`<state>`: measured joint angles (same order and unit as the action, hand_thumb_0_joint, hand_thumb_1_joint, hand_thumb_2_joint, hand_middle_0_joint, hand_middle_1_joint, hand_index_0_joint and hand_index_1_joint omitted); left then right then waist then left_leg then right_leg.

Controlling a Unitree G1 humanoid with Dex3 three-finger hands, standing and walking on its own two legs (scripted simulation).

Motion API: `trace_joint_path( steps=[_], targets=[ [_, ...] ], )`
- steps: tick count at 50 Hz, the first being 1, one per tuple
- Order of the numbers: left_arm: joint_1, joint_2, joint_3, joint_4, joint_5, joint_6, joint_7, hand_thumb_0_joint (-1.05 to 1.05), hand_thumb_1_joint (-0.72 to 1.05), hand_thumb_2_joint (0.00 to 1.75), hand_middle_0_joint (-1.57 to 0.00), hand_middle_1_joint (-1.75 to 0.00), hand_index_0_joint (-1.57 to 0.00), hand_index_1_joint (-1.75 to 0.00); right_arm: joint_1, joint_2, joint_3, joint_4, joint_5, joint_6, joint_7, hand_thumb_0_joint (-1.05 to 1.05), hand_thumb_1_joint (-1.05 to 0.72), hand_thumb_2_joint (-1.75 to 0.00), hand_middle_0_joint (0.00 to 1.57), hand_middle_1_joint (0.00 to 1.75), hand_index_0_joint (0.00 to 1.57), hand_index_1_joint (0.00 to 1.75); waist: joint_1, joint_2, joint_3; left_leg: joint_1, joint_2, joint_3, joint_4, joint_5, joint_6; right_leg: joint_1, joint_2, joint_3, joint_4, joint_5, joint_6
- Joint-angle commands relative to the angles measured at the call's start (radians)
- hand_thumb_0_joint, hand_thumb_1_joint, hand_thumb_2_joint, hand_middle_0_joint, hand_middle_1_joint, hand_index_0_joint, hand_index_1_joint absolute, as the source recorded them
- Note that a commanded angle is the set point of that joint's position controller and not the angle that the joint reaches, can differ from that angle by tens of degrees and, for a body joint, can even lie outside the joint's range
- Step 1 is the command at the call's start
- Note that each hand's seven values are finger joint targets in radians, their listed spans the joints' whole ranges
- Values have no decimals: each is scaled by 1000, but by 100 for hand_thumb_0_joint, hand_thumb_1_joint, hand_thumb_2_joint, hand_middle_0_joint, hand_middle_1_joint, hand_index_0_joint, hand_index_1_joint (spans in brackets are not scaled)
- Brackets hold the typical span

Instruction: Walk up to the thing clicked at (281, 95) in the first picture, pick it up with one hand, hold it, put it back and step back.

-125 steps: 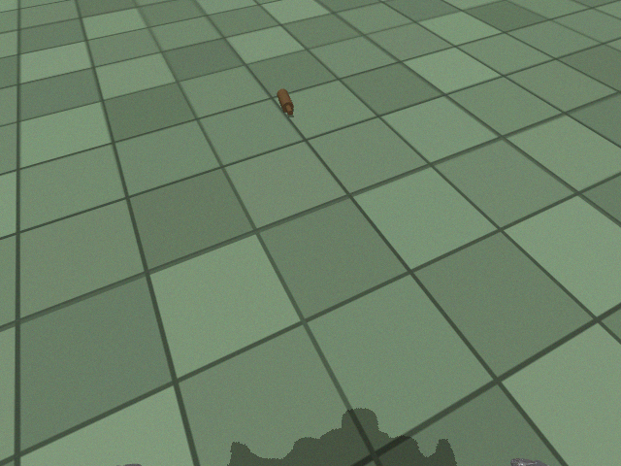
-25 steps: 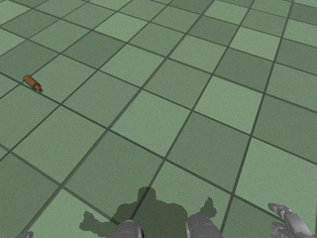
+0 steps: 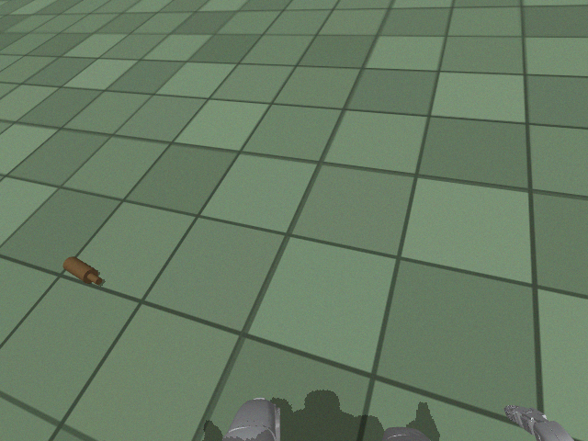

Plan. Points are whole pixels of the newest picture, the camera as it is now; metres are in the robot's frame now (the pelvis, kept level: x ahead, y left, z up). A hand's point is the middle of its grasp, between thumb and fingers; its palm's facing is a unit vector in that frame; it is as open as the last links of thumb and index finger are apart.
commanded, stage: walk up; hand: left
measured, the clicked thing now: (84, 272) +0.91 +1.03 -0.72
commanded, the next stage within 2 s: none
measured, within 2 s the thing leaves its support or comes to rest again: neither
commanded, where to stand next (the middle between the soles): +0.50 +1.04 m, yaw -32 degrees
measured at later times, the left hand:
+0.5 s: hand (50, 360) +0.29 +0.49 -0.13, palm faces -0.25 -0.81 -0.53, open 7.4 cm
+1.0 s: hand out of the picture +0.41 +0.73 -0.13, palm faces -0.24 -0.71 -0.66, open 7.4 cm
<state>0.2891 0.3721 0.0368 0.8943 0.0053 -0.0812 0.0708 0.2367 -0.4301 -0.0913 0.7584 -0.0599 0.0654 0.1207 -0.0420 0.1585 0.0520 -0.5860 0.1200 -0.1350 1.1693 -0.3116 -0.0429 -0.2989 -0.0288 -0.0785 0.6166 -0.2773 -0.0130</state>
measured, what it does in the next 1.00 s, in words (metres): steps to the left, turning right: left foot, then right foot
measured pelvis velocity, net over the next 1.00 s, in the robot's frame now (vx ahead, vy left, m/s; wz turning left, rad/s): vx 0.25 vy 0.41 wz -0.28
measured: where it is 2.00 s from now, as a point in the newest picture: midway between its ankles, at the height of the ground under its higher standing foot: (110, 393)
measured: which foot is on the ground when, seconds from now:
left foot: up 0.00-0.18, down 0.20-0.56, up 0.58-0.94, down 0.96-1.00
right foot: down 0.00-0.22, up 0.24-0.54, down 0.56-0.98, up 1.00-1.00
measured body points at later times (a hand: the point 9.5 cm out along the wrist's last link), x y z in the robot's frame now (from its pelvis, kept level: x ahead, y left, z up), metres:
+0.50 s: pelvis +0.16 +0.21 +0.00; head +0.20 +0.18 +0.45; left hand +0.30 +0.53 -0.09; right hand +0.15 -0.12 -0.12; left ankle +0.15 +0.30 -0.72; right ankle +0.22 +0.12 -0.69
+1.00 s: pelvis +0.25 +0.41 -0.04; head +0.28 +0.37 +0.41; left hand +0.42 +0.76 -0.09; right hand +0.25 +0.04 -0.14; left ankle +0.31 +0.56 -0.73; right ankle +0.26 +0.15 -0.72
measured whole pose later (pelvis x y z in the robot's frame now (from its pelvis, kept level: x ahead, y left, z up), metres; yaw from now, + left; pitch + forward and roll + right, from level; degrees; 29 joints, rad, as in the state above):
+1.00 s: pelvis +0.25 +0.41 -0.04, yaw -16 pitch -1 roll +0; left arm 0.31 0.53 0.10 0.86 0.05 -0.06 0.09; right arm 0.23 -0.51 -0.15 0.76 -0.08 0.10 0.11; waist -0.01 0.07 0.09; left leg -0.43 0.08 -0.01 0.93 -0.49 -0.04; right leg -0.52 -0.19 0.12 0.87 -0.36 -0.02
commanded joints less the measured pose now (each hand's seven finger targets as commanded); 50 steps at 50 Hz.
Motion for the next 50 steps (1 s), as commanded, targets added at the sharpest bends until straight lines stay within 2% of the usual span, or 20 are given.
trace_joint_path(
  steps=[1, 6, 10, 11, 12, 13, 16, 20, 24, 25, 27, 28, 29, 31, 35, 37, 45, 48, 49, 50],
  targets=[
    [-22, 396, 121, -67, 17, -50, 19, 0, 90, 90, -20, -30, -20, -30, 1, -188, -72, -85, -4, -2, 8, 0, -90, -90, 20, 30, 20, 30, -17, -291, 51, 28, 43, 70, -118, 101, -3, -172, -175, 195, -327, -109, -157],
    [43, 436, 134, -51, 31, -45, 24, 0, 90, 90, -20, -30, -20, -30, -127, -197, -76, -116, 0, -16, 20, 0, -90, -90, 20, 30, 20, 30, 28, -316, -13, 94, 43, 100, -336, 66, 15, -99, -177, 192, -203, -33, -162],
    [-31, 354, 100, -68, 27, -16, 30, 0, 90, 90, -20, -30, -20, -30, 161, -239, -118, -22, -12, -28, -6, 0, -90, -90, 20, 30, 20, 30, -161, -114, -167, 551, -62, 154, -584, -18, 55, -279, -102, 91, 265, 100, -85],
    [33, 229, 60, -60, 27, -8, 37, 0, 90, 90, -20, -30, -20, -30, 207, -313, -136, -21, -28, -37, -18, 0, -90, -90, 20, 30, 20, 30, -176, 191, -132, 587, 98, -86, -759, -116, 47, -451, 44, 58, 499, -281, -37],
    [68, 233, 58, -60, 8, -2, 49, 0, 90, 90, -20, -30, -20, -30, 117, -383, -138, -47, -15, -47, -31, 0, -90, -90, 20, 30, 20, 30, -106, 246, -109, 587, 236, -326, -870, -83, 84, -596, 97, 92, 619, -327, -42],
    [79, 270, 58, -32, 3, -2, 66, 0, 90, 90, -20, -30, -20, -30, 56, -424, -150, -51, 8, -44, -41, 0, -90, -90, 20, 30, 20, 30, -79, 262, -125, 541, 272, -420, -909, -222, 161, -573, 20, 147, 707, -282, -77],
    [75, 344, 75, 25, -30, -7, 47, 0, 90, 90, -20, -30, -20, -30, -16, -267, -102, -85, -5, -49, -57, 0, -90, -90, 20, 30, 20, 30, -51, 129, -74, 494, 132, -85, -772, 111, 123, -499, -43, 143, 572, -115, -46],
    [109, 295, 61, 39, -30, -4, 36, 0, 90, 90, -20, -30, -20, -30, -28, -196, -73, -98, -9, -50, -64, 0, -90, -90, 20, 30, 20, 30, -34, 70, -82, 530, 107, 62, -675, 574, 223, -364, -28, 43, 371, -101, -3],
    [98, 266, 63, 5, -30, -5, 34, 0, 90, 90, -20, -30, -20, -30, -67, -187, -66, -139, -20, -36, -61, 0, -90, -90, 20, 30, 20, 30, -19, 28, -67, 388, 116, 124, -679, 528, 240, -143, -16, -37, 157, 21, -21],
    [174, 257, 69, 25, -26, -5, 37, 0, 90, 90, -20, -30, -20, -30, -121, -192, -65, -156, -15, -29, -61, 0, -90, -90, 20, 30, 20, 30, 35, 6, -84, 307, 102, 148, -616, 449, 216, 4, -14, -28, 52, 132, -33],
    [377, 353, 121, 78, -9, -8, 61, 0, 90, 90, -20, -30, -20, -30, -163, -146, -45, -194, 4, -25, -54, 0, -90, -90, 20, 30, 20, 30, 158, -197, -164, 78, 14, 235, -293, 350, 113, 384, -54, 60, -114, 276, -62],
    [389, 410, 141, 60, 1, -7, 76, 0, 90, 90, -20, -30, -20, -30, -83, -105, -29, -183, 7, -18, -55, 0, -90, -90, 20, 30, 20, 30, 149, -364, -170, -161, -93, 207, -122, -208, 51, 525, -249, 403, -183, 244, -133],
    [280, 427, 133, -3, 7, -2, 81, 0, 90, 90, -20, -30, -20, -30, 16, -156, -40, -152, -2, 8, -61, 0, -90, -90, 20, 30, 20, 30, 83, -232, -179, -159, -65, 55, 44, -250, 7, 401, -415, 655, -266, -63, -204],
    [87, 414, 125, -76, -9, -3, 85, 0, 90, 90, -20, -30, -20, -30, 34, -239, -76, -124, -12, 23, -70, 0, -90, -90, 20, 30, 20, 30, 37, -150, -81, -160, -29, -6, 214, -230, -15, 173, -485, 732, -332, -266, -329],
    [33, 362, 117, -91, 15, -19, 63, 0, 90, 90, -20, -30, -20, -30, 17, -243, -77, -84, -8, 24, -41, 0, -90, -90, 20, 30, 20, 30, 6, -197, 7, -26, -14, -4, 134, -75, 31, -93, -259, 353, -278, -206, -184],
    [14, 379, 129, -97, 23, -23, 51, 0, 90, 90, -20, -30, -20, -30, 59, -221, -75, -77, -10, 29, -25, 0, -90, -90, 20, 30, 20, 30, -6, -255, 2, 13, -11, 30, 93, -33, 30, -134, -221, 272, -248, -193, -172],
    [39, 471, 164, -109, 49, -15, 40, 0, 90, 90, -20, -30, -20, -30, -22, -229, -95, -108, -8, 28, -3, 0, -90, -90, 20, 30, 20, 30, 45, -374, -24, 110, -11, 127, -213, -200, 36, -190, -217, 268, -146, -245, -189],
    [-52, 410, 136, -128, 41, -2, 40, 0, 90, 90, -20, -30, -20, -30, 182, -237, -121, -37, -16, 9, -22, 0, -90, -90, 20, 30, 20, 30, -81, -211, -107, 396, -61, 160, -514, -111, 64, -317, -164, 193, 120, -184, -125],
    [-39, 312, 104, -125, 28, 5, 45, 0, 90, 90, -20, -30, -20, -30, 237, -265, -129, -33, -42, -7, -38, 0, -90, -90, 20, 30, 20, 30, -139, 15, -77, 406, -39, 33, -737, -215, 56, -390, -21, 105, 405, -172, -67],
    [0, 218, 73, -127, 17, 11, 54, 0, 90, 90, -20, -30, -20, -30, 175, -355, -135, -65, -51, -20, -49, 0, -90, -90, 20, 30, 20, 30, -97, 262, -19, 384, 149, -297, -826, -129, 72, -618, 142, 69, 632, -394, -29]
  ],
)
